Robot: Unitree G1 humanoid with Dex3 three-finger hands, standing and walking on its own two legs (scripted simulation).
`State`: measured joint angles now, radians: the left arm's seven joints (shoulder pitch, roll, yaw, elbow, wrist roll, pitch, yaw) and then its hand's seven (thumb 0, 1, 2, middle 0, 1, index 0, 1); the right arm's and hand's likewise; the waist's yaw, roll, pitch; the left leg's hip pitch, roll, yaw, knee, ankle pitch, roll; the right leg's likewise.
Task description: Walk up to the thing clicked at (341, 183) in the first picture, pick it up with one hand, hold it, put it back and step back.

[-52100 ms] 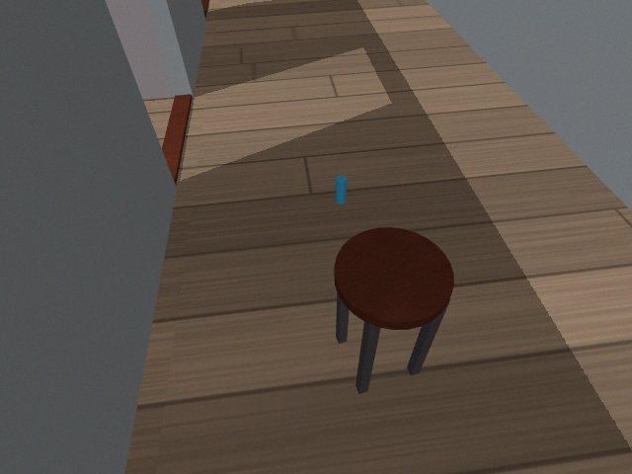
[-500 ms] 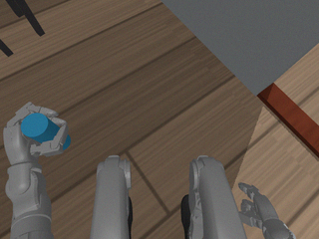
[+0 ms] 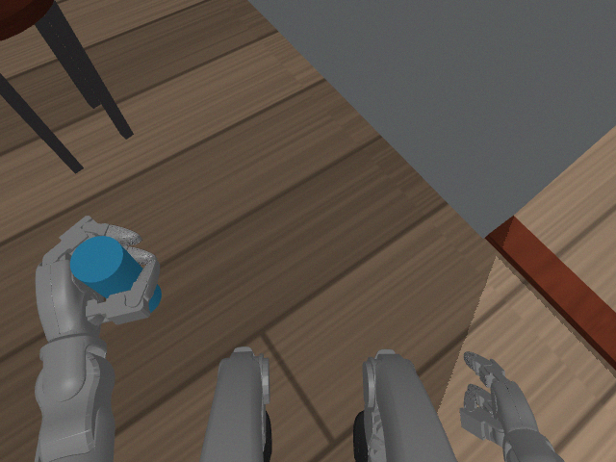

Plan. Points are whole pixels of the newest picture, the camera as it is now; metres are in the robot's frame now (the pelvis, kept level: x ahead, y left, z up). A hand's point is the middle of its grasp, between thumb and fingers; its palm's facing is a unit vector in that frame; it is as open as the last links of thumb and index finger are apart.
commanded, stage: lift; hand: left
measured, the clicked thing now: (122, 280) +0.34 +0.24 +0.01
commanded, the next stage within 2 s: hold in 1.18 s
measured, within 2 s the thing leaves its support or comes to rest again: neither
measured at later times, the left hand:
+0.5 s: hand (89, 223) +0.35 +0.22 +0.14, palm faces +0.27 -0.96 -0.03, open 6.7 cm
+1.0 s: hand (84, 178) +0.35 +0.20 +0.20, palm faces +0.27 -0.96 -0.01, open 6.7 cm
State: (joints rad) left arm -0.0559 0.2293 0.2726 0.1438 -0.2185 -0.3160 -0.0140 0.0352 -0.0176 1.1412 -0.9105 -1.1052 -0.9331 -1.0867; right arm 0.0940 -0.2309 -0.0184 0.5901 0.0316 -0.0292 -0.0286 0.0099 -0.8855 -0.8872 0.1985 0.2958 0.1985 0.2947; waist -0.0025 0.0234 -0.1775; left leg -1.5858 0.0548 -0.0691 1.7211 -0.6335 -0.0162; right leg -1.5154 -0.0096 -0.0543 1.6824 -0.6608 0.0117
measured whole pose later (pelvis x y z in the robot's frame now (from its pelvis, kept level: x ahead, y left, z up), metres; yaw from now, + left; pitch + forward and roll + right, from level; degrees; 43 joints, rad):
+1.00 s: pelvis +0.04 +0.00 +0.16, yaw +2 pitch +12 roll -2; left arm -0.05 0.15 0.15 0.30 -0.13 -0.33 0.07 0.03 -0.02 1.14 -0.91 -1.10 -0.93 -1.09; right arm 0.22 -0.20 0.00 0.64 -0.01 -0.04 -0.04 0.01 -0.89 -0.89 0.20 0.30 0.20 0.29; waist -0.01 0.01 -0.08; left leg -0.80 0.05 -0.02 1.05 -0.46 -0.02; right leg -0.74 -0.02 -0.04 1.01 -0.48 0.01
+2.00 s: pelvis +0.05 -0.01 +0.19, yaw +3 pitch +6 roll -1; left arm -0.03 0.14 0.13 0.29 -0.14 -0.31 0.07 0.03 -0.02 1.14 -0.91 -1.10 -0.93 -1.09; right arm 0.20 -0.20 -0.01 0.64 -0.01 -0.02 -0.03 0.01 -0.90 -0.90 0.20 0.30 0.20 0.30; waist -0.01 0.02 -0.04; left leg -0.58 0.05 -0.01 0.87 -0.40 -0.02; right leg -0.53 -0.01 -0.04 0.84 -0.42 0.01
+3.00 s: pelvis +0.04 +0.00 +0.19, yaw +3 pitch +5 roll -1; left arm -0.02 0.13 0.14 0.30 -0.14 -0.33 0.06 0.03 -0.02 1.14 -0.91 -1.11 -0.93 -1.09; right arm 0.20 -0.20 -0.01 0.65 -0.01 -0.04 -0.02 0.01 -0.90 -0.90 0.20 0.30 0.20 0.30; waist -0.01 0.01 -0.03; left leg -0.56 0.04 -0.01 0.85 -0.38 -0.02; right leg -0.51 -0.02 -0.04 0.82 -0.40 0.01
